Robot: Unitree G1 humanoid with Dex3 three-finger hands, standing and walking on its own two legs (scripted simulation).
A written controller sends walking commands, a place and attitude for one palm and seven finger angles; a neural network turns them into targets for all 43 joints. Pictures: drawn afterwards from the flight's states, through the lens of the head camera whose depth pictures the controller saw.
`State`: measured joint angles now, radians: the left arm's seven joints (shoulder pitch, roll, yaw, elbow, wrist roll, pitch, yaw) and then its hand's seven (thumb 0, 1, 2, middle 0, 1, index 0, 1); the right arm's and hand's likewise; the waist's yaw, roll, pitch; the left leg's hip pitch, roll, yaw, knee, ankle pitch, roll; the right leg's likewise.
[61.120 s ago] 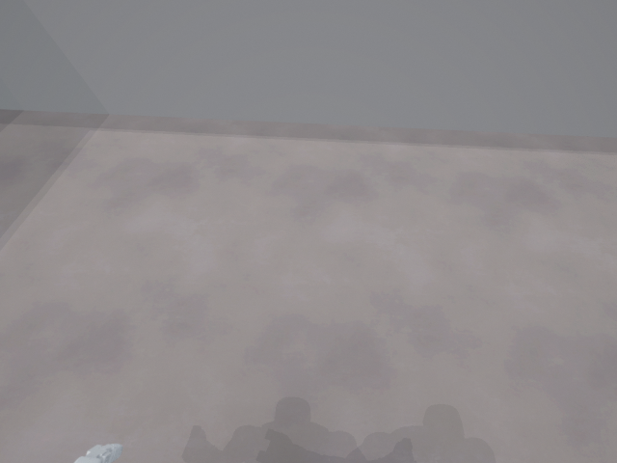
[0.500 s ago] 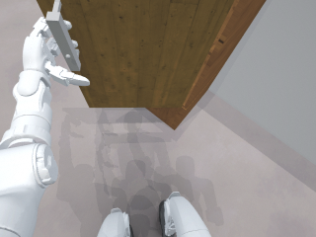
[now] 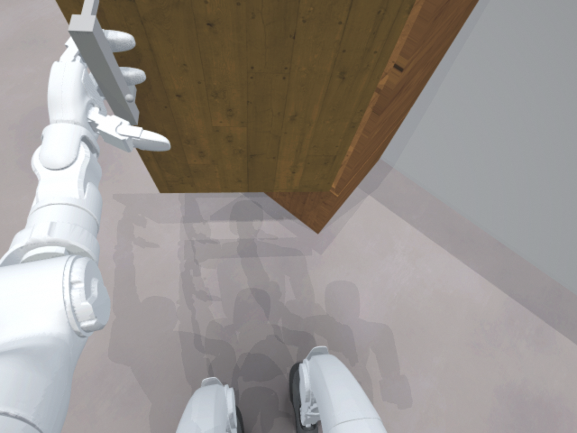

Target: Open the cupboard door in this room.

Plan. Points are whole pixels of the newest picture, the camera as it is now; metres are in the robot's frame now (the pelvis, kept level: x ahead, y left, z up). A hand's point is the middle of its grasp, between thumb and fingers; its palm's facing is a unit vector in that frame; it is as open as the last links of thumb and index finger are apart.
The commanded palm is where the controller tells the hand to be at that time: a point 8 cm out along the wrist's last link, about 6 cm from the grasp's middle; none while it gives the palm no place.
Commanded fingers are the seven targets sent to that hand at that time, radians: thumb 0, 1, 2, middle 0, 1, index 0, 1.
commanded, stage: slide the fingers in behind the handle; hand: left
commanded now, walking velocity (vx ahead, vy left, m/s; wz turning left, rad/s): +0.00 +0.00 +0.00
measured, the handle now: (112, 65) +0.59 +0.16 +0.07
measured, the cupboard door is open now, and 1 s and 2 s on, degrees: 42 41 79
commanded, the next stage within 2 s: close the thumb around the handle in 0.02 s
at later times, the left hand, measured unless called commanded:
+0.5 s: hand (127, 98) +0.54 +0.14 +0.07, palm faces -0.05 -1.00 -0.03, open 10.0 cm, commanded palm +0.51 +0.19 +0.07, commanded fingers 0.00 0.62 0.78 -0.38 -1.32 -0.38 -1.32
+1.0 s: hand (126, 96) +0.54 +0.15 +0.07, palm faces -0.06 -1.00 -0.03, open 5.9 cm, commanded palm +0.51 +0.19 +0.07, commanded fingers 0.00 0.90 0.90 -0.40 -1.35 -0.40 -1.35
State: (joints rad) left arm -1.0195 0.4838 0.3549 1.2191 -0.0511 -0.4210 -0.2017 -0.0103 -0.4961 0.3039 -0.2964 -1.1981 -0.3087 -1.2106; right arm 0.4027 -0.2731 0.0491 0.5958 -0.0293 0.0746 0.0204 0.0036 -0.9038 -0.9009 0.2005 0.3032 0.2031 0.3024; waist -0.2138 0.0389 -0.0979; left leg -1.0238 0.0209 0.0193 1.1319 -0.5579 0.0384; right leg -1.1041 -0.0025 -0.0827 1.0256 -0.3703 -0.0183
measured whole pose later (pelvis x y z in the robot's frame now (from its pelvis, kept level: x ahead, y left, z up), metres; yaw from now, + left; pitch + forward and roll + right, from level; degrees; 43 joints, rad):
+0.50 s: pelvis +0.00 +0.00 +0.00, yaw +0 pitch +25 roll -2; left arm -1.00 0.48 0.35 1.21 -0.06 -0.43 -0.20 0.00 0.10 0.56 -0.34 -1.26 -0.32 -1.27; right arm 0.40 -0.28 0.04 0.60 -0.03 0.07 0.02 0.00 -0.90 -0.90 0.20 0.30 0.20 0.30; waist -0.21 0.04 -0.10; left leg -1.01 0.02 0.02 1.12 -0.56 0.04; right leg -1.09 0.00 -0.08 1.02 -0.37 -0.02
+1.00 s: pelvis +0.00 +0.00 +0.00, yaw +0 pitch +26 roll -3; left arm -1.02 0.48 0.36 1.22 -0.05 -0.43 -0.20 0.01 0.70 0.82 -0.38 -1.35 -0.35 -1.35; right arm 0.40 -0.27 0.05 0.59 -0.03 0.07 0.02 0.00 -0.90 -0.90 0.20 0.30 0.20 0.30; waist -0.21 0.04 -0.11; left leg -1.02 0.02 0.02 1.13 -0.56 0.04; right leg -1.10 0.00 -0.08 1.02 -0.37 -0.02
